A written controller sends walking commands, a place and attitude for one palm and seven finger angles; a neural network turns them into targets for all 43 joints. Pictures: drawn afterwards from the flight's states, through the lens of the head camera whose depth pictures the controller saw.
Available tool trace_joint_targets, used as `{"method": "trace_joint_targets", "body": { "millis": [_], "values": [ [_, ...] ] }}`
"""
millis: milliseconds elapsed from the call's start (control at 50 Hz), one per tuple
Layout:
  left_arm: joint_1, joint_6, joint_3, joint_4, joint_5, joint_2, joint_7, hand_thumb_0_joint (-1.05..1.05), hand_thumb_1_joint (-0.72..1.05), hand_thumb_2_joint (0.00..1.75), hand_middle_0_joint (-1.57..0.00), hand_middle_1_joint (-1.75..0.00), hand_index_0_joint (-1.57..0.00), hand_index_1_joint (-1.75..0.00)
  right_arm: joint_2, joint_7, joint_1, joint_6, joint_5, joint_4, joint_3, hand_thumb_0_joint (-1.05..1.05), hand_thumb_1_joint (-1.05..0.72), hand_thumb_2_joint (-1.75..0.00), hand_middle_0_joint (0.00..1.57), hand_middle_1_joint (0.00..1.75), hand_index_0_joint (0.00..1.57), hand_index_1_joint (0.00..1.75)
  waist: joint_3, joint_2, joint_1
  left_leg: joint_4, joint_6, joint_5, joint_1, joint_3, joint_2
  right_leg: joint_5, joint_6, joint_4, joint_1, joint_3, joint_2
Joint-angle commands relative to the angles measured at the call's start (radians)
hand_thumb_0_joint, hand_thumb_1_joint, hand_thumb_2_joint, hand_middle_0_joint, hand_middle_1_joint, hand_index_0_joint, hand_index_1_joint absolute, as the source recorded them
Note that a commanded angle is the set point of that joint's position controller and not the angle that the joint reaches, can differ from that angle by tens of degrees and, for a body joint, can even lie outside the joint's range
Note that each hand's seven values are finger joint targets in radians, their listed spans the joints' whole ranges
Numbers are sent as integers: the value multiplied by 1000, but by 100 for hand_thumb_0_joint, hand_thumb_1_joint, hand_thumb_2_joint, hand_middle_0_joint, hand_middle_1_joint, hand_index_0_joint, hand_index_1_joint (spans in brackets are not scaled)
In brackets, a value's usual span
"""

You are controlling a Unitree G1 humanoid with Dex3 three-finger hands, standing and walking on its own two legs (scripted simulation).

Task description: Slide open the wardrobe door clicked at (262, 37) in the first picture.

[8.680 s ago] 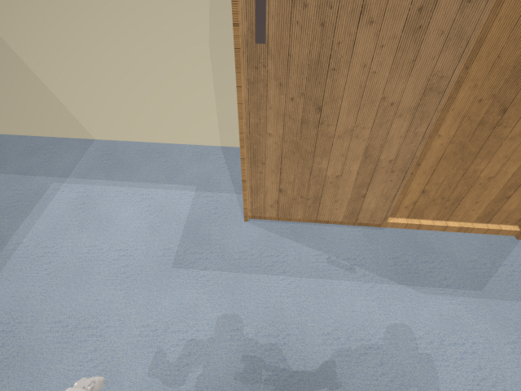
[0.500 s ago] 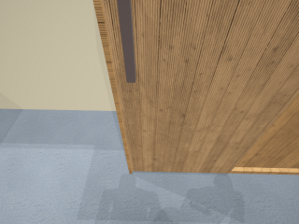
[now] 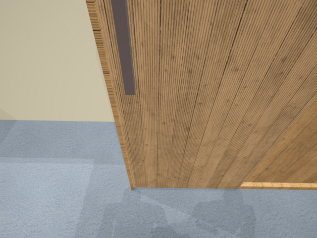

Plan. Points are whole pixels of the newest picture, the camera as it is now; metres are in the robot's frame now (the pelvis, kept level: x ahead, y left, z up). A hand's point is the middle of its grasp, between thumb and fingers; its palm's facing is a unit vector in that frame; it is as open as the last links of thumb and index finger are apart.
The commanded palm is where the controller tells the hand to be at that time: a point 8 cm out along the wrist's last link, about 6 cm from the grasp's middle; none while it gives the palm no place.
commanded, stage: look again from close up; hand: left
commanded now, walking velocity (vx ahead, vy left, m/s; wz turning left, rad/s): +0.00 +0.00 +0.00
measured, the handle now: (125, 39) +0.49 +0.11 +0.26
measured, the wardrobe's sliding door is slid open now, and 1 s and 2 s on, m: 0.00 0.00 0.00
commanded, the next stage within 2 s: raise the hand with hooked fingers in 0.68 s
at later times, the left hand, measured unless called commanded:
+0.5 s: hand out of the picture +0.03 +0.18 -0.17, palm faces +0.01 -0.97 -0.24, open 7.4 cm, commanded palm none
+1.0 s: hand (88, 199) +0.20 +0.18 +0.02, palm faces +0.22 -0.97 -0.06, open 7.7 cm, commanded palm +0.11 +0.23 -0.02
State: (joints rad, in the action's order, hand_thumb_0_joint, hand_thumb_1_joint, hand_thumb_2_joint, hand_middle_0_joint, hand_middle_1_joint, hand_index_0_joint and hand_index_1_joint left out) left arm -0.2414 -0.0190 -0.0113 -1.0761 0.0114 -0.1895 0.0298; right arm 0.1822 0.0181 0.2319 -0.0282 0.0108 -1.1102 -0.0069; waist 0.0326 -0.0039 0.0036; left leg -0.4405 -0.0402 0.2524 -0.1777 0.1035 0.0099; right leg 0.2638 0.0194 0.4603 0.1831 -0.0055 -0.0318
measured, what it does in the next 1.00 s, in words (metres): stands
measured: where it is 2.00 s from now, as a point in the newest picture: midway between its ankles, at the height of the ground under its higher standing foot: outside the picture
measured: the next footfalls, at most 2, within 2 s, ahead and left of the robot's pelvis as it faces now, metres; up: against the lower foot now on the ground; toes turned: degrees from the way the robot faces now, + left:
none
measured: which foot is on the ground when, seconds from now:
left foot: down 0.00-1.00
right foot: down 0.00-1.00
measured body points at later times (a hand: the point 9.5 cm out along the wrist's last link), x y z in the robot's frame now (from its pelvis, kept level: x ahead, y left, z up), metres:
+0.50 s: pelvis +0.01 -0.02 +0.00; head +0.02 -0.02 +0.45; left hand +0.03 +0.23 -0.15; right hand +0.04 -0.26 -0.15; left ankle -0.01 +0.09 -0.74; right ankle -0.01 -0.13 -0.74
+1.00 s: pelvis -0.02 -0.03 -0.02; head -0.01 -0.04 +0.43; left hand +0.18 +0.23 +0.03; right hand +0.13 -0.27 -0.12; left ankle -0.01 +0.09 -0.74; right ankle -0.01 -0.13 -0.74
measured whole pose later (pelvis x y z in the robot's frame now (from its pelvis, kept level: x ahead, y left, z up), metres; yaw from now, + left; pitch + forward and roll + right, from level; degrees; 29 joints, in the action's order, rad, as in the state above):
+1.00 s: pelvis -0.02 -0.03 -0.02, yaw +3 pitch +3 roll +1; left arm -0.32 -0.36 0.16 -0.16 -0.22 -0.18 -0.08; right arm 0.23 0.04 0.25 -0.25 -0.02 -0.74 0.02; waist -0.06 0.02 0.03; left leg -0.66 0.00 0.31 -0.41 0.05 -0.01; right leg 0.35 -0.02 0.69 0.40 -0.06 -0.02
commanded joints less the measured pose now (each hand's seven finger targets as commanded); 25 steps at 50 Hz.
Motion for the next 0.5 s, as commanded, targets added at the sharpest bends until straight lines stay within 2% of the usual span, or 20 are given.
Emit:
{"method": "trace_joint_targets", "body": {
  "millis": [0,300,420,480],
  "values": [
    [-47,-10,23,34,3,-128,6,0,90,90,-20,-30,-20,-30,126,9,33,-17,0,33,21,0,-90,-90,20,30,20,30,-18,2,-8,89,-6,-219,20,-128,-125,-208,-52,-61,-6,68,-79],
    [-33,-12,23,27,2,-147,4,0,90,90,-20,-30,-20,-30,142,9,11,-14,0,23,19,0,-90,-90,20,30,20,30,-11,-15,-8,102,0,-201,37,-125,-128,-215,-54,-88,-12,69,-84],
    [-30,-13,25,25,1,-153,4,0,90,90,-20,-30,-20,-30,151,10,8,-14,0,19,17,0,-90,-90,20,30,20,30,-25,0,-8,102,5,-218,43,-124,-128,-240,-56,-90,-27,71,-86],
    [-30,-13,25,22,0,-152,3,0,90,90,-20,-30,-20,-30,149,9,7,-14,0,16,17,0,-90,-90,20,30,20,30,-15,1,-9,111,6,-192,41,-126,-128,-207,-55,-101,-18,73,-86]
  ]
}}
